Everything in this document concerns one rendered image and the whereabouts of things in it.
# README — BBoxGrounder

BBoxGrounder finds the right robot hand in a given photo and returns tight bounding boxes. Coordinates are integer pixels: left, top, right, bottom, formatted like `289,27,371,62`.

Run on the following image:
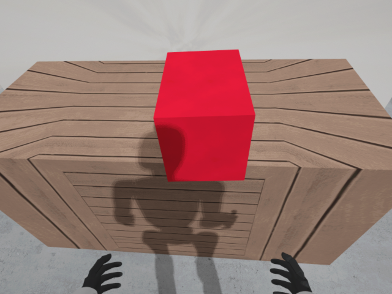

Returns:
270,252,312,294

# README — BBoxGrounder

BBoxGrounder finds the pedestal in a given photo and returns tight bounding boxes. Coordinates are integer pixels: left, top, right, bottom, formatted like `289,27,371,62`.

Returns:
0,59,392,265

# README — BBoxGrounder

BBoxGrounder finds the left robot hand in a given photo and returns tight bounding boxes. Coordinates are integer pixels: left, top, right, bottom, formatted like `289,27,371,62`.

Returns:
82,254,123,294

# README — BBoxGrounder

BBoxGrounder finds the carton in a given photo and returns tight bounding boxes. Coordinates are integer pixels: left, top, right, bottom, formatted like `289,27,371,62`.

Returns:
153,50,255,182

